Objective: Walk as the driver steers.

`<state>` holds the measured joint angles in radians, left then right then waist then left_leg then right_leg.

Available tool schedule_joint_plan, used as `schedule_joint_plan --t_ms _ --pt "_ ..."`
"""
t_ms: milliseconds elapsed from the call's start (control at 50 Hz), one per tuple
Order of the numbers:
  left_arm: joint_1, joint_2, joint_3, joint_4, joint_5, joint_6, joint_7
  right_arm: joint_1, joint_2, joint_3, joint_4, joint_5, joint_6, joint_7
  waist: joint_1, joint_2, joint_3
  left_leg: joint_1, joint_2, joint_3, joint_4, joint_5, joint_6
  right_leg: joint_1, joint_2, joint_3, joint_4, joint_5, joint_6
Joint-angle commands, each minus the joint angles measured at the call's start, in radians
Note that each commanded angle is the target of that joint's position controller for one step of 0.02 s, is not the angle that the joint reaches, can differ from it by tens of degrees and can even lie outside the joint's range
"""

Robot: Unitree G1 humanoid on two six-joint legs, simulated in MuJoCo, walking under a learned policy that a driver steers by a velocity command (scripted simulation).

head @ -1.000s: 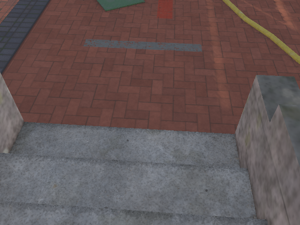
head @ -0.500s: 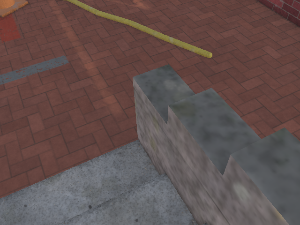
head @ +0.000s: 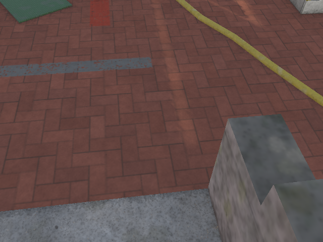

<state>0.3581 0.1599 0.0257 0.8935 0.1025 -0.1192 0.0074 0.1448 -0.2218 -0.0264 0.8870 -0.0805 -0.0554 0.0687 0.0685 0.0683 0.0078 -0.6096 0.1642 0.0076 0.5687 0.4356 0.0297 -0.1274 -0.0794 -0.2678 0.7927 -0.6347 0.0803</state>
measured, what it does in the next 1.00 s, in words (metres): goes down, turning left: left foot 0.13 m lower, then right foot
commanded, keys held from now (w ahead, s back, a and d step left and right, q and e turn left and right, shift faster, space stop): w+q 0.66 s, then w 0.08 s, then w+e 0.26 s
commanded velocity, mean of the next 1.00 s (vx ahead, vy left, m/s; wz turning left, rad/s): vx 0.29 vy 0.04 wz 0.41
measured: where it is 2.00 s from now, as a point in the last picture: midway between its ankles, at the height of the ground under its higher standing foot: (109, 197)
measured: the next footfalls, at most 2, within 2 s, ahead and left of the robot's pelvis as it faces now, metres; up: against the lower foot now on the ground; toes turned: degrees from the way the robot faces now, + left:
left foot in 0.08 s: +0.24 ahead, +0.17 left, -0.13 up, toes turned +10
right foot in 0.58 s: +0.26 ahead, -0.02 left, -0.13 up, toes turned +21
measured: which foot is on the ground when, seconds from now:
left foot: up 0.00-0.06, down 0.08-0.56, up 0.58-0.94, down 0.96-1.00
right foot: down 0.00-0.08, up 0.10-0.56, down 0.58-1.00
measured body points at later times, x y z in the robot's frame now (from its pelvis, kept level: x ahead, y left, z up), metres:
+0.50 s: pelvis +0.15 +0.06 -0.08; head +0.17 +0.08 +0.37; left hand +0.25 +0.32 -0.20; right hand +0.27 -0.18 -0.21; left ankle +0.20 +0.16 -0.81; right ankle +0.23 -0.06 -0.75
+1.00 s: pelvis +0.30 +0.16 -0.10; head +0.31 +0.17 +0.35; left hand +0.14 +0.33 -0.24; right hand +0.59 +0.07 -0.17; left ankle +0.27 +0.28 -0.82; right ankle +0.23 -0.03 -0.80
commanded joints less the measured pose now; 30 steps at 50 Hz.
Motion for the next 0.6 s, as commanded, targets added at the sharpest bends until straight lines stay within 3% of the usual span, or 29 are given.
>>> schedule_joint_plan --t_ms 20,40,60,80,100,120,140,160,180,200,220,240,260,280,300,320,360,380,400,420,440,460,480,500,520,540,560,580,600 --pt "0.222 0.134 0.033 0.041 -0.026 0.035 0.023 -0.146 -0.044 -0.016 -0.064 -0.022 0.008 -0.009 0.091 -0.068 0.186 -0.094 0.005 0.041 -0.179 -0.036 0.006 0.02 -0.311 0.211 -0.158 0.23 -0.143" --pt "0.246 0.134 0.031 0.062 -0.022 0.039 0.031 -0.134 -0.04 -0.018 -0.064 -0.02 0.006 -0.017 0.082 -0.094 0.173 -0.046 0.005 0.025 -0.179 -0.088 0.029 0.039 -0.321 0.219 -0.148 0.281 -0.117" --pt "0.219 0.156 0.041 0.066 -0.014 0.041 0.03 -0.051 -0.078 -0.042 -0.035 -0.002 -0.008 -0.03 0.038 -0.09 0.131 0.075 -0.034 0.059 -0.212 -0.059 0.051 0.034 -0.295 0.18 -0.073 0.286 -0.082" --pt "0.17 0.182 0.049 0.049 -0.001 0.042 0.016 0.095 -0.158 -0.082 0.011 0.018 -0.028 -0.048 -0.039 -0.041 0.049 0.337 -0.102 0.114 -0.229 0.044 0.074 -0.034 -0.209 0.095 0.096 0.303 -0.045" --pt "0.169 0.15 0.038 0.019 -0.001 0.051 -0.012 0.225 -0.249 -0.117 0.035 0.033 -0.042 -0.063 -0.114 0.043 -0.147 0.721 -0.102 0.117 -0.107 0.268 0.131 -0.16 -0.093 0.026 0.333 0.25 0.003" --pt "0.259 -0.003 -0.005 -0.046 0.005 0.054 -0.042 0.42 -0.366 -0.138 0.058 0.066 -0.031 -0.061 -0.101 0.279 -0.536 1.318 0.127 -0.221 0.094 0.475 0.389 -0.453 0.018 0.039 0.75 -0.206 0.088" --pt "0.095 0.097 0.019 -0.078 -0.066 0.055 -0.062 0.585 -0.328 -0.136 0.096 0.043 -0.03 -0.044 -0.244 0.187 -0.547 1.35 0.179 -0.329 0.083 0.652 0.413 -0.635 0.073 0.142 1.16 -0.332 0.086" --pt "-0.092 0.206 0.076 -0.077 -0.235 0.092 0.04 0.468 -0.304 -0.134 0.068 0.092 0.001 -0.045 -0.254 -0.018 -0.248 1.161 0.295 -0.417 0.043 1.106 0.351 -0.986 0.057 0.128 1.231 -0.17 0.018" --pt "-0.151 0.146 0.027 -0.228 -0.113 0.033 -0.017 0.505 -0.288 -0.114 0.023 0.084 -0.033 -0.053 -0.261 0.257 -0.516 1.045 0.311 -0.462 0.007 0.626 0.402 -0.799 -0.013 0.33 1.297 -0.346 0.041" --pt "-0.162 0.184 0.045 -0.197 -0.08 0.017 -0.003 0.412 -0.219 -0.098 0.013 0.068 -0.052 -0.05 -0.191 0.101 -0.335 0.769 0.298 -0.433 -0.012 0.504 0.387 -0.812 -0.046 0.351 1.21 -0.271 0.033" --pt "-0.111 0.144 0.03 -0.17 -0.068 0.028 0.023 0.335 -0.217 -0.085 -0.005 0.04 -0.05 -0.031 -0.113 -0.007 -0.169 0.433 0.305 -0.396 -0.092 0.324 0.375 -0.715 -0.059 0.355 1.117 -0.19 0.032" --pt "-0.058 0.082 0.013 -0.146 -0.07 0.05 0.04 0.302 -0.192 -0.072 -0.009 0.03 -0.039 -0.028 -0.062 -0.011 -0.105 0.246 0.267 -0.387 -0.188 0.122 0.384 -0.65 -0.031 0.326 1.079 -0.167 0.022" --pt "0.022 0.028 -0.012 -0.137 -0.068 0.063 0.043 0.233 -0.17 -0.058 -0.03 0.036 -0.034 -0.034 -0.005 -0.023 -0.08 0.112 0.212 -0.359 -0.237 -0.076 0.352 -0.587 0.0 0.315 1.049 -0.028 -0.002" --pt "0.05 0.035 -0.016 -0.134 -0.062 0.077 0.035 0.204 -0.177 -0.054 -0.055 0.038 -0.037 -0.035 0.016 -0.004 -0.074 0.036 0.176 -0.353 -0.261 -0.142 0.338 -0.563 0.042 0.285 1.089 0.015 -0.005" --pt "0.08 0.045 -0.02 -0.117 -0.046 0.08 0.019 0.16 -0.138 -0.039 -0.091 0.051 -0.048 -0.05 0.012 -0.014 -0.112 0.037 0.085 -0.303 -0.236 -0.28 0.283 -0.581 0.044 0.311 1.016 0.251 -0.013" --pt "0.073 0.069 -0.019 -0.135 -0.042 0.083 0.003 0.156 -0.153 -0.037 -0.11 0.051 -0.054 -0.056 0.01 0.007 -0.117 0.039 0.05 -0.283 -0.221 -0.255 0.271 -0.603 0.06 0.288 1.032 0.3 -0.01" --pt "0.011 0.1 -0.02 -0.201 -0.056 0.08 0.001 0.225 -0.18 -0.046 -0.102 0.043 -0.055 -0.067 -0.018 -0.003 -0.144 0.161 0.036 -0.322 -0.167 -0.247 0.258 -0.716 0.063 0.275 1.075 0.285 0.013" --pt "-0.025 0.11 -0.025 -0.227 -0.061 0.08 -0.01 0.263 -0.156 -0.046 -0.111 0.045 -0.051 -0.079 -0.058 -0.049 -0.132 0.191 0.043 -0.32 -0.176 -0.375 0.256 -0.752 0.045 0.299 0.884 0.406 0.013" --pt "-0.054 0.1 -0.031 -0.246 -0.059 0.086 -0.012 0.296 -0.15 -0.042 -0.108 0.037 -0.048 -0.086 -0.076 -0.044 -0.116 0.213 0.04 -0.359 -0.175 -0.424 0.264 -0.765 0.025 0.3 0.784 0.435 0.03" --pt "-0.202 0.161 -0.002 -0.25 -0.088 0.135 0.041 0.163 -0.184 -0.061 -0.157 0.087 0.033 -0.063 -0.094 -0.106 -0.247 0.381 -0.039 -0.345 -0.235 -0.804 0.253 -0.688 0.003 0.281 0.471 0.323 0.01" --pt "-0.241 0.148 -0.015 -0.27 -0.096 0.155 0.048 0.143 -0.196 -0.067 -0.196 0.078 0.073 -0.061 -0.13 0.033 -0.215 0.33 -0.066 -0.354 -0.276 -0.943 0.244 -0.59 0.027 0.238 0.298 0.28 0.018" --pt "-0.25 0.139 -0.015 -0.261 -0.113 0.165 0.052 0.129 -0.18 -0.063 -0.213 0.071 0.095 -0.056 -0.142 0.108 -0.161 0.253 -0.086 -0.35 -0.313 -1.003 0.242 -0.465 0.063 0.217 0.137 0.2 0.021" --pt "-0.234 0.135 -0.012 -0.242 -0.124 0.167 0.055 0.134 -0.159 -0.059 -0.215 0.066 0.103 -0.049 -0.14 0.144 -0.124 0.198 -0.1 -0.348 -0.302 -1.008 0.242 -0.352 0.091 0.209 0.042 0.167 0.018" --pt "-0.223 0.138 -0.007 -0.23 -0.125 0.161 0.057 0.161 -0.158 -0.057 -0.208 0.066 0.106 -0.043 -0.138 0.145 -0.101 0.166 -0.099 -0.362 -0.281 -0.991 0.241 -0.27 0.121 0.193 -0.004 0.176 0.014" --pt "-0.145 0.146 -0.001 -0.203 -0.128 0.151 0.063 0.167 -0.147 -0.054 -0.205 0.064 0.107 -0.039 -0.103 0.138 -0.077 0.113 -0.092 -0.381 -0.252 -1.03 0.231 -0.174 0.121 0.199 -0.076 0.213 0.004" --pt "-0.022 0.155 0.006 -0.161 -0.131 0.136 0.068 0.126 -0.129 -0.053 -0.222 0.071 0.11 -0.04 -0.03 0.107 -0.05 0.005 -0.125 -0.39 -0.201 -1.137 0.193 -0.017 0.116 0.204 -0.209 0.288 -0.002" --pt "0.094 0.206 0.027 -0.114 -0.123 0.12 0.07 0.103 -0.094 -0.048 -0.239 0.075 0.109 -0.049 0.03 0.024 -0.024 -0.192 -0.187 -0.335 -0.059 -1.183 0.142 0.174 0.035 0.251 -0.268 0.246 -0.011" --pt "0.231 0.314 0.054 -0.091 -0.094 0.108 0.072 0.052 0.037 -0.019 -0.281 0.088 0.098 -0.057 0.075 -0.244 -0.013 -0.409 -0.314 -0.132 0.389 -1.115 0.066 0.288 -0.312 0.643 -0.414 -0.178 -0.054" --pt "0.221 0.411 0.08 -0.11 -0.078 0.117 0.085 -0.031 -0.028 -0.027 -0.348 0.052 0.076 -0.038 0.069 -0.205 0.082 -0.635 -0.334 -0.174 0.497 -1.051 0.032 0.244 -0.482 1.068 -0.629 -0.377 -0.143"
Over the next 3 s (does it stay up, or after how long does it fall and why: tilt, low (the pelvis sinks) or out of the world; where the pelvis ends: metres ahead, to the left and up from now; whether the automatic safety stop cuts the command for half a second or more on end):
stays up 1.41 0.32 -0.34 its command is cut before an obstacle from the start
